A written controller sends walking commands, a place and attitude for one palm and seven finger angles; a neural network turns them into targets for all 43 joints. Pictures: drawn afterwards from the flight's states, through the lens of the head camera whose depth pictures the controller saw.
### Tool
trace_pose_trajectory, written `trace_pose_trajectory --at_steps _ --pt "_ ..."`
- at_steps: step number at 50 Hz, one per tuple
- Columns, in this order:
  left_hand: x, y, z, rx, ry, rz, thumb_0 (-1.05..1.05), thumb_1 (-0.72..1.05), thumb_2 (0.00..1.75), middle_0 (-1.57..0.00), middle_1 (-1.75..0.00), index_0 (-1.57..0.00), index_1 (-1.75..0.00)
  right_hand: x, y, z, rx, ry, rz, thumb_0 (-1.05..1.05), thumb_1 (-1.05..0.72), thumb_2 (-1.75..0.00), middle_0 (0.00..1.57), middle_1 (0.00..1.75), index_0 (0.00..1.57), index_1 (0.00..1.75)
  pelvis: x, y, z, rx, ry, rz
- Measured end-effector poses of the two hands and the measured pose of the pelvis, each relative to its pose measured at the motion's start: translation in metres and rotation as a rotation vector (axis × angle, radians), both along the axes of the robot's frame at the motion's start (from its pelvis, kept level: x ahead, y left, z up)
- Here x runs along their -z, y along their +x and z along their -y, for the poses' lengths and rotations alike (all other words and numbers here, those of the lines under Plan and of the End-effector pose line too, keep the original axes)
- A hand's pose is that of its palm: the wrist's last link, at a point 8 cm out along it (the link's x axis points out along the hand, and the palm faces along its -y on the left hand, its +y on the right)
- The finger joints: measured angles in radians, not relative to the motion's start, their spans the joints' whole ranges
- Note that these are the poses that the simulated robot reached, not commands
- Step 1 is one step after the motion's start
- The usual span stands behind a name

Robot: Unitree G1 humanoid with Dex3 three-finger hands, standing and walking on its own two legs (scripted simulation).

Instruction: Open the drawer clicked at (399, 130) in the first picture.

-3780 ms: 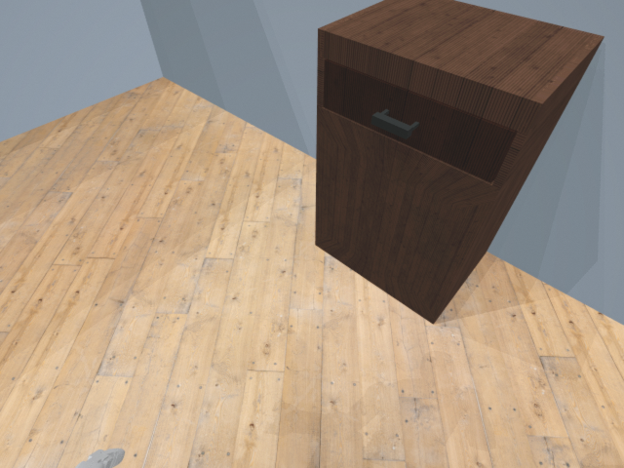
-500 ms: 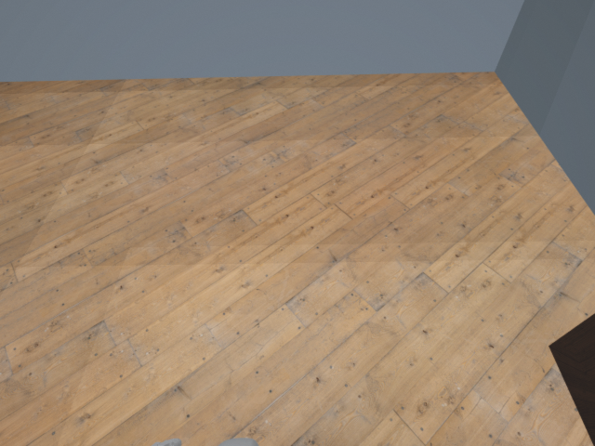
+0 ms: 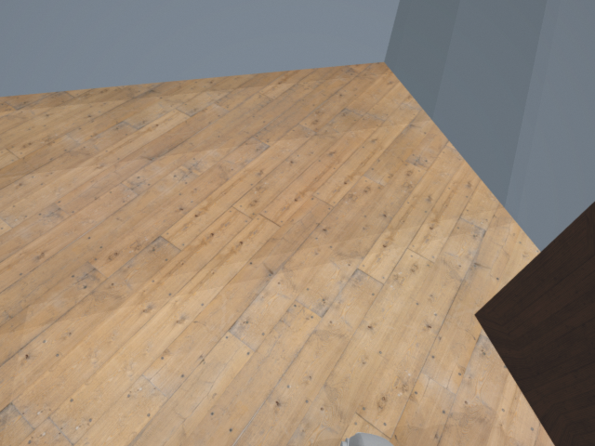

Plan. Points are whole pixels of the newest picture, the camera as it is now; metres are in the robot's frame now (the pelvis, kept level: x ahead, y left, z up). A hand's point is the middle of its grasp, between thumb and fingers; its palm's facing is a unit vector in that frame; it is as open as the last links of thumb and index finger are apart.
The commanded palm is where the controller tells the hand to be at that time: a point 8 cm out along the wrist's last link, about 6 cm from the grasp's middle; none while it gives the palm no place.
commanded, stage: turn to face it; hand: left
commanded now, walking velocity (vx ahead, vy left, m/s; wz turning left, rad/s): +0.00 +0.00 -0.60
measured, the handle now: out of the picture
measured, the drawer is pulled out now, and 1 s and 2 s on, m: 0.00 0.00 0.00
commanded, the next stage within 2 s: take the last steps up to it in 1.82 s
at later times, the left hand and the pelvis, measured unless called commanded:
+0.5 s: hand (220, 417) +0.18 +0.13 -0.16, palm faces -0.27 -0.93 -0.25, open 7.3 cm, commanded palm none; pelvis +0.03 -0.04 +0.00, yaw -17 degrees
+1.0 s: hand (257, 373) +0.25 +0.08 -0.17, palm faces -0.57 -0.78 -0.25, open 7.3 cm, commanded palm none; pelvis +0.04 -0.03 -0.01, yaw -36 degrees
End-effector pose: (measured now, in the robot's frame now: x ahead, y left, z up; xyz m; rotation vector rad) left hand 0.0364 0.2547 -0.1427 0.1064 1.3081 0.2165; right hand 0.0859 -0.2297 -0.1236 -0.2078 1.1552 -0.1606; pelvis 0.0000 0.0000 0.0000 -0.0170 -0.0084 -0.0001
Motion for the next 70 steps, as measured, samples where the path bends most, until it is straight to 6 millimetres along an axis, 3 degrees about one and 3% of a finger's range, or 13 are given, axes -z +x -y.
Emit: trace_pose_trajectory --at_steps 4,9,12,22,29,32,37,42,46,51,55,61,70 --pt "-0.007 0.047 0.007 0.102 0.032 0.042 0.0 0.92 0.9 -0.19 -0.3 -0.2 -0.3 0.009 -0.024 0.02 0.088 0.012 -0.042 0.0 -0.91 -0.9 0.2 0.3 0.21 0.3 0.002 0.006 0.009 0.056 0.005 -0.003" --pt "-0.012 0.107 0.034 0.235 0.086 0.138 0.0 0.91 0.9 -0.19 -0.3 -0.2 -0.3 0.036 -0.063 0.053 0.192 0.038 -0.117 0.0 -0.91 -0.9 0.2 0.3 0.21 0.3 0.018 0.014 0.032 0.116 0.026 -0.007" --pt "-0.018 0.127 0.051 0.276 0.103 0.182 0.0 0.91 0.9 -0.19 -0.3 -0.2 -0.3 0.042 -0.079 0.069 0.229 0.033 -0.179 0.0 -0.91 -0.9 0.2 0.3 0.2 0.3 0.019 0.015 0.039 0.141 0.023 -0.007" --pt "-0.021 0.145 0.079 0.385 0.06 0.12 0.0 0.91 0.9 -0.2 -0.3 -0.21 -0.3 0.019 -0.063 0.082 0.308 0.009 -0.094 0.01 -0.91 -0.9 0.2 0.3 0.2 0.3 0.003 0.026 0.042 0.261 0.044 -0.024" --pt "-0.002 0.159 0.066 0.425 0.016 0.088 0.0 0.91 0.9 -0.2 -0.3 -0.21 -0.3 0.006 -0.038 0.065 0.35 -0.033 0.004 0.01 -0.91 -0.9 0.2 0.3 0.2 0.3 0.008 0.037 0.022 0.346 0.024 -0.029" --pt "0.009 0.172 0.057 0.443 0.001 0.08 0.0 0.91 0.9 -0.2 -0.3 -0.21 -0.3 0.001 -0.037 0.053 0.364 -0.057 0.035 0.0 -0.91 -0.9 0.2 0.3 0.2 0.3 0.014 0.042 0.011 0.384 0.017 -0.027" --pt "0.003 0.19 0.053 0.505 -0.004 0.072 0.0 0.91 0.9 -0.2 -0.3 -0.2 -0.3 -0.008 -0.056 0.034 0.41 -0.051 0.01 0.0 -0.9 -0.9 0.2 0.3 0.2 0.3 0.005 0.045 0.005 0.451 0.001 -0.018" --pt "-0.004 0.206 0.064 0.577 0.001 0.06 0.0 0.91 0.9 -0.19 -0.3 -0.2 -0.3 -0.006 -0.086 0.023 0.502 -0.021 -0.025 0.0 -0.9 -0.9 0.2 0.3 0.21 0.3 0.0 0.047 0.006 0.519 -0.009 -0.017" --pt "-0.007 0.22 0.09 0.663 0.009 0.067 0.0 0.91 0.9 -0.19 -0.3 -0.2 -0.3 0.004 -0.121 0.021 0.592 0.009 -0.06 0.0 -0.9 -0.9 0.2 0.3 0.21 0.3 0.002 0.044 0.013 0.579 -0.005 -0.012" --pt "-0.009 0.239 0.139 0.78 0.027 0.148 0.0 0.91 0.9 -0.19 -0.3 -0.2 -0.3 0.031 -0.174 0.029 0.699 0.05 -0.111 0.0 -0.9 -0.9 0.2 0.3 0.21 0.3 0.018 0.034 0.033 0.644 0.02 -0.005" --pt "-0.017 0.24 0.164 0.818 0.035 0.194 0.0 0.91 0.9 -0.2 -0.3 -0.2 -0.3 0.037 -0.2 0.036 0.753 0.056 -0.172 0.01 -0.91 -0.9 0.2 0.3 0.2 0.3 0.017 0.029 0.039 0.674 0.015 -0.002" --pt "-0.022 0.236 0.179 0.872 0.033 0.153 0.0 0.91 0.9 -0.2 -0.3 -0.21 -0.3 0.021 -0.198 0.047 0.798 0.029 -0.114 0.01 -0.91 -0.9 0.2 0.3 0.2 0.3 0.006 0.03 0.044 0.74 0.04 -0.003" --pt "-0.002 0.256 0.174 0.933 0.001 0.101 0.0 0.91 0.9 -0.2 -0.3 -0.21 -0.3 0.004 -0.165 0.043 0.856 -0.044 0.005 0.01 -0.91 -0.9 0.2 0.3 0.2 0.3 0.01 0.049 0.03 0.85 0.028 -0.014"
